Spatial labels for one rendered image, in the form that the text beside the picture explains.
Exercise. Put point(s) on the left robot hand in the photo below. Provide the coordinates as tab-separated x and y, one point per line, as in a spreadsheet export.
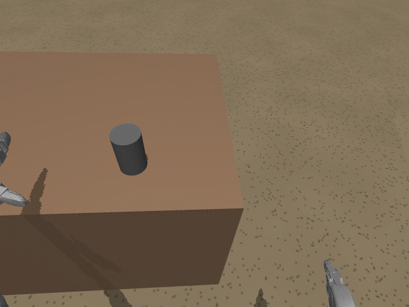
8	196

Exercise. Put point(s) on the can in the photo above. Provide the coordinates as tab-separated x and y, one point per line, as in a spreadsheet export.
127	142

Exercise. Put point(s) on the right robot hand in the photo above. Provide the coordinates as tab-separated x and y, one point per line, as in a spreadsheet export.
338	294

